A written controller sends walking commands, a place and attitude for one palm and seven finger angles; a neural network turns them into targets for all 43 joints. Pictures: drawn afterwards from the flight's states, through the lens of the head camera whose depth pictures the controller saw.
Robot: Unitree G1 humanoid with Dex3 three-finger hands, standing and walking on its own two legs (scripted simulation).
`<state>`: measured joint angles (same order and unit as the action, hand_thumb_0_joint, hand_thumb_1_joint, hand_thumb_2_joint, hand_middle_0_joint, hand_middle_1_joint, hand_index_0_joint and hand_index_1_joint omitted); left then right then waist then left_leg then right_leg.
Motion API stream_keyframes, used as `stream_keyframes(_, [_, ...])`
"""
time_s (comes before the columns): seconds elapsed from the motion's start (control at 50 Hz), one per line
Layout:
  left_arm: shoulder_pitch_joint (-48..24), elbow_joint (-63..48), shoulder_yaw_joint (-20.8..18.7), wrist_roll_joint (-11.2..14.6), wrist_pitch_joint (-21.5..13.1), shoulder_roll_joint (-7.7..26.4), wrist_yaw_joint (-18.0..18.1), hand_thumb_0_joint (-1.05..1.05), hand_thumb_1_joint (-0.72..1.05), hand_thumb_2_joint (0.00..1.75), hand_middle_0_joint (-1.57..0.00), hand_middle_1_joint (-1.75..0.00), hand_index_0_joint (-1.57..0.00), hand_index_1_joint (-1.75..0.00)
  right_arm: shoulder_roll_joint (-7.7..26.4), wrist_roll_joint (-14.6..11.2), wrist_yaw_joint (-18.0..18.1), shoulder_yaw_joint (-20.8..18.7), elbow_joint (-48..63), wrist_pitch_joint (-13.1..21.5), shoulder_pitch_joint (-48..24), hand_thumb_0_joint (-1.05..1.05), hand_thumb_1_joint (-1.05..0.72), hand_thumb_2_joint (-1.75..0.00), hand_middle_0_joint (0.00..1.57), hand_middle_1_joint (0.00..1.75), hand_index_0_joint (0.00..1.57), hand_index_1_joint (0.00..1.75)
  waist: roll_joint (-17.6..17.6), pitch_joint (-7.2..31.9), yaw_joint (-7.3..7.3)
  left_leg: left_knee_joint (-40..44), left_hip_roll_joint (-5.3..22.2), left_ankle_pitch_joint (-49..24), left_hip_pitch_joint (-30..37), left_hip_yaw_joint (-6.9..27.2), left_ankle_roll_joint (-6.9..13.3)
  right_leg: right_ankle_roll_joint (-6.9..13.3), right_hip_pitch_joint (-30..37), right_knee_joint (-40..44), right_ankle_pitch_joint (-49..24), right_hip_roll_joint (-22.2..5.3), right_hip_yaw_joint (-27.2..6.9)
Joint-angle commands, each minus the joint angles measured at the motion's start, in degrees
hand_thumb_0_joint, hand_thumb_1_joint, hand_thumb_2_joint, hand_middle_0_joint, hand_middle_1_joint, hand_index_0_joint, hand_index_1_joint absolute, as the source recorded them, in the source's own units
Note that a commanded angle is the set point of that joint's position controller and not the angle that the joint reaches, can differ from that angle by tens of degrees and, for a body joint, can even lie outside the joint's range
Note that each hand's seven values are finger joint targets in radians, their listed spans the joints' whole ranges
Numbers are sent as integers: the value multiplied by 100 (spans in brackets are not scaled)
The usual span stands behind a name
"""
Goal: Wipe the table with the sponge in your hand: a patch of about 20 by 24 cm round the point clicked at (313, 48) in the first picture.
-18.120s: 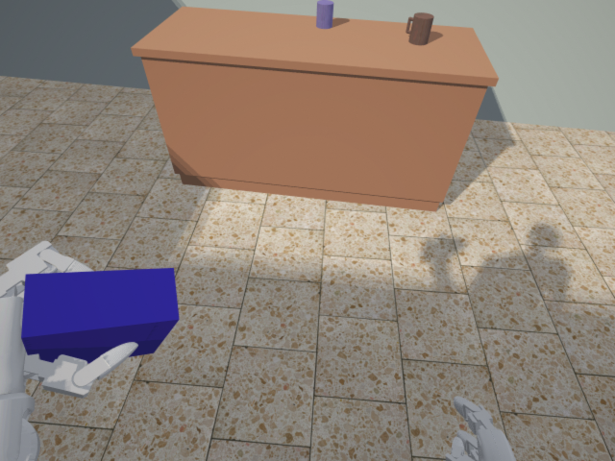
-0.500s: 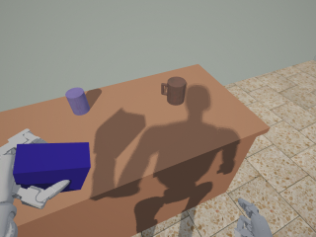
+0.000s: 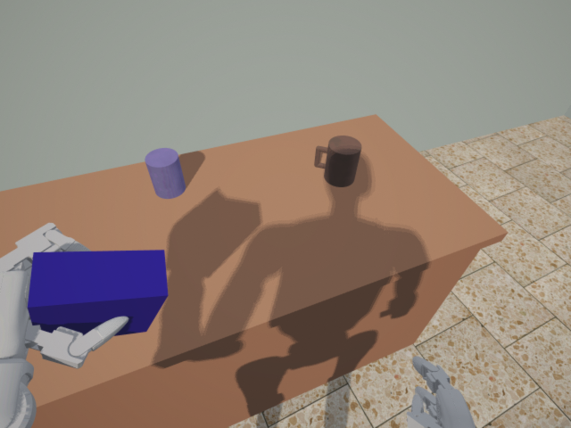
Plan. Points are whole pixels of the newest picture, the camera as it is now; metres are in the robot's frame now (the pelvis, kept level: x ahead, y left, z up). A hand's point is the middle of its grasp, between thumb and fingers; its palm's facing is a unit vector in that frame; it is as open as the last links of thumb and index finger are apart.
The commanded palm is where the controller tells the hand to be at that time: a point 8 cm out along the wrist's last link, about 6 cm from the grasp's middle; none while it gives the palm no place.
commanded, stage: come to a stop and stand still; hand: left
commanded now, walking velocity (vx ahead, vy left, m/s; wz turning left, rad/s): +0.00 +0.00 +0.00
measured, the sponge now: (118, 297) +0.22 +0.21 +0.13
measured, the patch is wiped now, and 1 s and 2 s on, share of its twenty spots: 0.00 0.00 0.00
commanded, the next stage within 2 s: look again from close up in 0.26 s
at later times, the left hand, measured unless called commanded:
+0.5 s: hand (21, 228) +0.25 +0.30 +0.21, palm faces +0.51 -0.75 -0.43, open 9.3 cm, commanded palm +0.16 +0.28 +0.17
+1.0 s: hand (71, 255) +0.25 +0.27 +0.16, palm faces +0.33 -0.85 -0.40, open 9.3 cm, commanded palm +0.19 +0.30 +0.17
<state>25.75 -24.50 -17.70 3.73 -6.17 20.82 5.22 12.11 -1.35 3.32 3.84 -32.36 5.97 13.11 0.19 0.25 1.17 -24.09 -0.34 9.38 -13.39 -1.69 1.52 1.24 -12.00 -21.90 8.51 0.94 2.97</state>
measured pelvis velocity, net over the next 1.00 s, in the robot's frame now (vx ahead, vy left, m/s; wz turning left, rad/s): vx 0.02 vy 0.02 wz -0.04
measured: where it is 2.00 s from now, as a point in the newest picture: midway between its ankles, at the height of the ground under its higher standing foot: outside the picture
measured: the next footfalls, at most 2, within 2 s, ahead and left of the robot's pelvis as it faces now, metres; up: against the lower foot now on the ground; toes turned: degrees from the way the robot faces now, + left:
none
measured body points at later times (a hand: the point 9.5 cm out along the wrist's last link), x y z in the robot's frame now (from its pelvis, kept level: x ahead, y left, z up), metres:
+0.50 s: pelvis -0.01 +0.01 +0.00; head +0.02 +0.01 +0.44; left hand +0.22 +0.34 +0.23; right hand +0.18 -0.21 -0.08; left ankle +0.04 +0.10 -0.74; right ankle +0.04 -0.11 -0.74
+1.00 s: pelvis +0.02 +0.02 +0.00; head +0.05 +0.04 +0.45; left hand +0.23 +0.31 +0.19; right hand +0.20 -0.19 -0.07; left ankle +0.04 +0.10 -0.74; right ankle +0.04 -0.11 -0.74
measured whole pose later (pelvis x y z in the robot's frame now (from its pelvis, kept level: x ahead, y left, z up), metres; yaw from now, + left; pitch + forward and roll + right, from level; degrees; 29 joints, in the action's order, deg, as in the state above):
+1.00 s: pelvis +0.02 +0.02 +0.00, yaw -2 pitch +0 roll -1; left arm 22.8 -25.2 -21.8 1.9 -15.4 21.9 3.1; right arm 10.7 -0.3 0.8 2.5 -33.1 8.6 11.1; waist -1.4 -2.6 1.9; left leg -26.6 -0.6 13.1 -13.4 -4.2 3.2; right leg -0.5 -11.9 -22.8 10.5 0.5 0.5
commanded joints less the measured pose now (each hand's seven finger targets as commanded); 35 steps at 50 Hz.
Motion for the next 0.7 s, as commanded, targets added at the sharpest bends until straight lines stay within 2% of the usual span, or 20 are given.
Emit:
stream_keyframes(0.0, [-604,-1379,-557,-9,-435,908,136,0,10,130,-120,-160,-120,-160,683,2,77,-347,943,387,-750,0,-90,-90,20,30,20,30,502,415,-21,1067,842,1206,2,1081,-13,-45,90,225,327,-523,-555])
stream_keyframes(0.06, [-632,-1454,-619,-33,-451,995,149,0,10,130,-120,-160,-120,-160,690,7,72,-353,908,419,-742,0,-90,-90,20,30,20,30,640,439,-28,1081,802,1062,72,1066,-90,-24,98,169,261,-535,-550])
stream_keyframes(0.1, [-594,-1415,-564,-37,-470,885,140,0,10,130,-120,-160,-120,-160,673,18,73,-370,910,432,-706,0,-90,-90,20,30,20,30,552,449,-17,1070,826,956,69,1051,-94,-28,153,143,148,-530,-537])
stream_keyframes(0.16, [-458,-1381,-691,-22,-461,1009,141,0,10,130,-120,-160,-120,-160,686,20,69,-383,867,428,-710,0,-90,-90,20,30,20,30,469,558,-22,929,772,449,222,978,-171,-3,189,173,-38,-575,-536])
stream_keyframes(0.2, [-439,-1338,-585,-5,-463,860,116,0,10,130,-120,-160,-120,-160,676,10,65,-403,875,411,-671,0,-90,-90,20,30,20,30,333,566,-31,798,772,216,292,906,-152,0,166,219,-175,-596,-544])
stream_keyframes(0.32, [-465,-1304,-589,17,-426,865,110,0,10,130,-120,-160,-120,-160,682,7,65,-402,893,367,-709,0,-90,-90,20,30,20,30,380,512,-29,739,762,174,342,860,-153,12,59,300,-170,-622,-602])
stream_keyframes(0.34, [-6566,-2556,-4081,-1048,-1131,5718,182,0,10,130,-120,-160,-120,-160,900,368,8,-481,746,563,40,0,-90,-90,20,30,20,30,-526,-713,2,-92,803,283,-1196,399,154,-144,-558,501,211,-690,-704])
stream_keyframes(0.36, [-4942,-351,-2688,-569,-978,3310,122,0,10,130,-120,-160,-120,-160,534,68,-49,-454,334,462,-500,0,-90,-90,20,30,20,30,790,-18,-20,-188,846,-83,-141,349,38,274,-894,273,453,-1004,-472])
stream_keyframes(0.38, [-3241,473,-1691,-394,-985,1963,-71,0,10,130,-120,-160,-120,-160,562,173,-157,-566,505,491,-293,0,-90,-90,20,30,20,30,1067,694,51,1,496,-38,288,391,-126,338,-270,12,236,-598,-670])
stream_keyframes(0.4, [-2452,199,-1145,-230,-1054,1388,-191,0,10,130,-120,-160,-120,-160,641,74,-240,-622,727,535,-333,0,-90,-90,20,30,20,30,970,891,96,-15,406,119,423,244,-114,196,-24,56,-41,-531,-835])
stream_keyframes(0.42, [-1479,50,-878,-123,-1073,1030,-236,0,10,130,-120,-160,-120,-160,660,0,-326,-647,746,516,-286,0,-90,-90,20,30,20,30,607,915,141,5,379,207,338,242,-37,45,198,128,-143,-562,-917])
stream_keyframes(0.46, [-186,-389,-294,1,-1033,238,-287,0,10,130,-120,-160,-120,-160,579,-126,-512,-638,843,545,-429,0,-90,-90,20,30,20,30,317,955,168,218,443,194,442,228,3,-15,291,85,-86,-471,-740])
stream_keyframes(0.48, [-190,-811,-260,-48,-1004,406,-265,0,10,130,-120,-160,-120,-160,619,-121,-518,-623,919,515,-416,0,-90,-90,20,30,20,30,184,817,156,292,507,320,312,262,3,-38,301,125,-1,-453,-677])
stream_keyframes(0.54, [-425,-823,-885,-100,-1010,1058,-110,0,10,130,-120,-160,-120,-160,654,-56,-355,-562,933,538,-524,0,-90,-90,20,30,20,30,-487,263,117,458,498,956,-57,355,-35,-23,-21,377,742,-395,-735])
stream_keyframes(0.56, [-513,-852,-1387,-144,-1027,1521,-23,0,10,130,-120,-160,-120,-160,644,-64,-310,-527,877,515,-669,0,-90,-90,20,30,20,30,-381,241,131,514,535,1069,-72,329,-9,-45,-58,349,819,-340,-682])
stream_keyframes(0.58, [-703,-825,-1187,-99,-1069,1230,-60,0,10,130,-120,-160,-120,-160,600,-28,-242,-493,942,498,-572,0,-90,-90,20,30,20,30,-462,205,65,497,517,1121,-208,399,14,-26,-8,348,851,-404,-642])
stream_keyframes(0.62, [-1025,-1070,-1389,-90,-1181,1460,-51,0,10,130,-120,-160,-120,-160,569,4,-141,-474,944,535,-582,0,-90,-90,20,30,20,30,-119,276,45,394,473,938,-145,416,30,21,18,309,661,-447,-780])
stream_keyframes(0.64, [-1159,-1201,-1354,-93,-1230,1456,-56,0,10,130,-120,-160,-120,-160,565,18,-122,-462,943,562,-556,0,-90,-90,20,30,20,30,175,313,39,376,456,853,-123,445,29,46,44,252,531,-455,-820])
stream_keyframes(0.66, [-1337,-1468,-1532,-135,-1275,1705,-32,0,10,130,-120,-160,-120,-160,563,20,-122,-437,912,587,-673,0,-90,-90,20,30,20,30,502,396,44,366,486,744,-22,428,36,49,64,150,332,-426,-774])
stream_keyframes(0.68, [-1322,-1471,-1246,-107,-1319,1380,-67,0,10,130,-120,-160,-120,-160,541,48,-115,-421,904,602,-597,0,-90,-90,20,30,20,30,689,510,41,372,503,634,-31,459,53,57,228,72,133,-439,-679])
